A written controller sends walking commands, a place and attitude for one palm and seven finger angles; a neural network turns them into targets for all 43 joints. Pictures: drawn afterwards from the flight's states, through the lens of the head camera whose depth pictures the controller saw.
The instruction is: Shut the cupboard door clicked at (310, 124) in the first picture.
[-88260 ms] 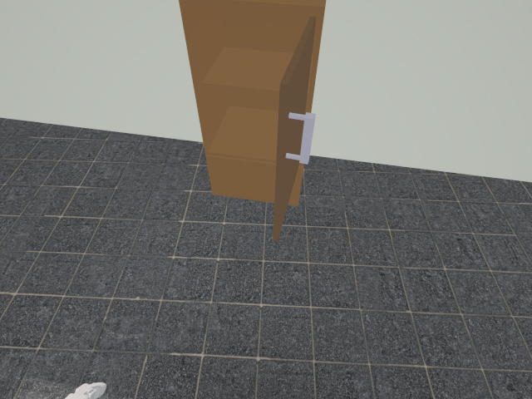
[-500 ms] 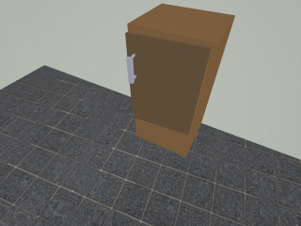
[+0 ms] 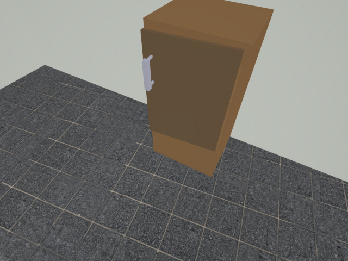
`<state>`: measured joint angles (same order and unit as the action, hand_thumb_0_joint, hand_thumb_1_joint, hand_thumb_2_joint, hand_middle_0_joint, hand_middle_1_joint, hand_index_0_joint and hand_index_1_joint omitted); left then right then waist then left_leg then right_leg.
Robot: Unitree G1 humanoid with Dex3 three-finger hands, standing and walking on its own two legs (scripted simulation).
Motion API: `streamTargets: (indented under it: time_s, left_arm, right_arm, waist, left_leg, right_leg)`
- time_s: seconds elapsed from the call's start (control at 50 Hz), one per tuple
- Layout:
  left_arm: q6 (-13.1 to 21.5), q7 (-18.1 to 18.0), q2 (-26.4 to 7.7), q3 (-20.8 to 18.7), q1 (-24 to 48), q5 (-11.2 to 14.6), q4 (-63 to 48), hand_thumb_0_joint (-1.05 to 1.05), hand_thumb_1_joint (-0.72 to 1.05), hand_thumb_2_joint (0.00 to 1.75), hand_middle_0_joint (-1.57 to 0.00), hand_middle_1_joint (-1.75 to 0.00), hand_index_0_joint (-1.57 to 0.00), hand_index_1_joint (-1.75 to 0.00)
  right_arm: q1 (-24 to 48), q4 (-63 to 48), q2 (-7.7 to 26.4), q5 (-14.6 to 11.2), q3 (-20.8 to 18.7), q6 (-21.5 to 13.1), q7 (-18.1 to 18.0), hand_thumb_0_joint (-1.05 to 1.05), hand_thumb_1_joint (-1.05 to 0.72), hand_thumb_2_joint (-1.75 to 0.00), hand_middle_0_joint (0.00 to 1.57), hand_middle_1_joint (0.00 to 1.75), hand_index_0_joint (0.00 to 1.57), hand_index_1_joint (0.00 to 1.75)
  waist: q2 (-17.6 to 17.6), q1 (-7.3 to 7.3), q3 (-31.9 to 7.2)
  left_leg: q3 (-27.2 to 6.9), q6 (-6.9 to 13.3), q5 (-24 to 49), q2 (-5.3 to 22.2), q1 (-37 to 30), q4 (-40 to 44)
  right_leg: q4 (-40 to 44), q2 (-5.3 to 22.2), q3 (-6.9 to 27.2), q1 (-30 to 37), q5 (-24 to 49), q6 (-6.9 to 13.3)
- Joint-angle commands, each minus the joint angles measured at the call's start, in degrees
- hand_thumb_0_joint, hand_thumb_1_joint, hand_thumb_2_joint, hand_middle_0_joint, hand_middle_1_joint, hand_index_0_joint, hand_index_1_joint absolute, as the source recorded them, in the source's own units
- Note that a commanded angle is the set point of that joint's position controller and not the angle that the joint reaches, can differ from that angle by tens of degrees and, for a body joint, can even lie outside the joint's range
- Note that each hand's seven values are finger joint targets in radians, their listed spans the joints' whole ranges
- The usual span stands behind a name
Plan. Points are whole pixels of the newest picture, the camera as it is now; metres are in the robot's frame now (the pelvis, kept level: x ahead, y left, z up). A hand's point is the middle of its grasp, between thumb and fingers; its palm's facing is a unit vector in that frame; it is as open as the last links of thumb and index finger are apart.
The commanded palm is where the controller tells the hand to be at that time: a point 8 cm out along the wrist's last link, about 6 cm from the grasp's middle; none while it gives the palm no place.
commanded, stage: look to check the result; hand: left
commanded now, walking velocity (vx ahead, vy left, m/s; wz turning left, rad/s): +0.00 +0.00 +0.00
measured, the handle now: (149, 73) +0.85 +0.15 -0.05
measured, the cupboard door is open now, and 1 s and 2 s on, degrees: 5 5 5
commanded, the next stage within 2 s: walk to a spot facing it in 0.36 s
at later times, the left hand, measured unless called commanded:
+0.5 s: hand out of the picture -0.03 +0.16 -0.18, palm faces +0.04 -0.98 -0.18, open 7.4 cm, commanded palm none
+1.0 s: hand out of the picture +0.02 +0.24 -0.18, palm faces +0.23 -0.94 -0.26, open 7.4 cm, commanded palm none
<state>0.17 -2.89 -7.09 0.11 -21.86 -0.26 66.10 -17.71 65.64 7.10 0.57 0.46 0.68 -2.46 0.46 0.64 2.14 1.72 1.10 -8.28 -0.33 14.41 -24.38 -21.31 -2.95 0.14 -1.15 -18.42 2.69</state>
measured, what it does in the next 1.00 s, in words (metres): lifts its right foot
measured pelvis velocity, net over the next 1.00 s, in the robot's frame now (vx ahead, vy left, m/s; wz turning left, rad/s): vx -0.01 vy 0.02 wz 0.23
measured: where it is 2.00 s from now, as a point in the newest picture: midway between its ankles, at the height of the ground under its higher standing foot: outside the picture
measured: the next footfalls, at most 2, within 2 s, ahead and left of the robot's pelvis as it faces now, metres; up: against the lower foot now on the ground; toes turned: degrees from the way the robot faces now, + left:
right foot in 1.22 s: +0.08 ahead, -0.14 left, +0.00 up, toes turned +24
left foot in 1.50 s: -0.05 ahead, +0.12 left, +0.00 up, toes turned +38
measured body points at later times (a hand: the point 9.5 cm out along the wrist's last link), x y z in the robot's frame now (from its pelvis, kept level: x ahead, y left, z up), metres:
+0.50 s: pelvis +0.01 +0.00 +0.00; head +0.00 +0.01 +0.45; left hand -0.03 +0.21 -0.16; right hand +0.00 -0.22 -0.16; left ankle +0.05 +0.11 -0.74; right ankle -0.07 -0.09 -0.74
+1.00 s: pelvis -0.01 +0.02 -0.01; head +0.02 +0.04 +0.44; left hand +0.01 +0.29 -0.16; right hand +0.06 -0.22 -0.16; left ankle +0.04 +0.11 -0.74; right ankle -0.01 -0.13 -0.68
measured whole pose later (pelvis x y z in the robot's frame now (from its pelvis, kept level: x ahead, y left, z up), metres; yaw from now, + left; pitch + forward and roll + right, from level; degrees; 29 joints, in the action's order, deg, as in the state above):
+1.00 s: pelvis -0.01 +0.02 -0.01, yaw +13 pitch +0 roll -1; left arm -2.7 -1.6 -12.9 -4.2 -10.1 -1.2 54.1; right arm -14.5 55.9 11.5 2.1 -2.2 2.2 -0.9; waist 0.3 2.1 5.2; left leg -0.9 3.9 -9.5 -3.8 20.7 -30.7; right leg -59.3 2.2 0.4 -24.2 -25.5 -1.4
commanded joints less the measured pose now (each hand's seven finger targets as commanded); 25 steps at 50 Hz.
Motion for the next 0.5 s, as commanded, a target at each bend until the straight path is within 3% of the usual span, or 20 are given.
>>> streamTargets:
  time_s: [0.0, 0.18, 0.32, 0.48]
  left_arm:
    - [0.54, -0.06, -4.59, -0.99, -5.51, -0.14, -0.42, 0.00, 0.90, 0.90, -0.20, -0.30, -0.20, -0.30]
    - [0.38, 0.05, -4.73, -0.89, -5.44, -0.23, -0.24, 0.00, 0.90, 0.90, -0.20, -0.30, -0.20, -0.30]
    - [0.60, 0.05, -5.71, -1.08, -5.15, -0.36, -0.59, 0.00, 0.90, 0.90, -0.20, -0.30, -0.20, -0.30]
    - [0.31, 0.10, -5.42, -1.12, -4.28, -0.26, -0.80, 0.00, 0.90, 0.90, -0.20, -0.30, -0.20, -0.30]
  right_arm:
    - [-3.04, -1.49, 5.88, -0.05, -1.14, -0.74, -0.59, 0.00, -0.90, -0.90, 0.20, 0.30, 0.20, 0.30]
    - [-2.16, -1.68, 6.40, -0.01, -1.07, -0.71, -0.56, 0.00, -0.90, -0.90, 0.20, 0.30, 0.20, 0.30]
    - [-1.53, -2.05, 7.30, -0.14, -1.21, -0.90, -0.49, 0.00, -0.90, -0.90, 0.20, 0.30, 0.20, 0.30]
    - [-1.56, -2.05, 6.81, 0.06, -0.97, -0.74, -0.42, 0.00, -0.90, -0.90, 0.20, 0.30, 0.20, 0.30]
  waist:
    - [-0.10, -0.19, 3.32]
    - [-0.34, -0.20, 4.23]
    - [0.87, -0.49, 3.71]
    - [-1.07, -0.29, 4.61]
  left_leg:
    - [-5.70, 1.50, 7.44, 5.78, -6.27, 1.70]
    - [-6.34, 1.69, 6.12, 5.93, -6.87, 2.84]
    - [-6.08, 1.77, 8.17, 5.99, -7.26, 2.29]
    - [-6.51, 1.54, 7.16, 5.64, -6.23, 2.80]
  right_leg:
    - [5.60, 7.60, 5.16, -9.85, 10.99, 0.08]
    - [5.74, 7.45, 5.11, -10.66, 8.24, 0.25]
    - [5.86, 7.68, 4.82, -9.89, 10.96, -0.07]
    - [5.42, 7.83, 4.44, -9.56, 9.14, 0.03]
